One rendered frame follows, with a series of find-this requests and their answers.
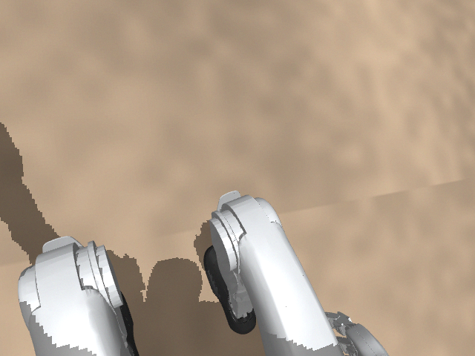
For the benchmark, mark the right robot hand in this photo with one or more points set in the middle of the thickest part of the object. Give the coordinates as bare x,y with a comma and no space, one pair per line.
359,341

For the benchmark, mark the left robot foot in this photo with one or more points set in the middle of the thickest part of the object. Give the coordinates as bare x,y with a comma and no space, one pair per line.
126,315

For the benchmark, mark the right robot foot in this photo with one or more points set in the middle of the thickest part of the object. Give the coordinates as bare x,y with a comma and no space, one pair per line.
219,288

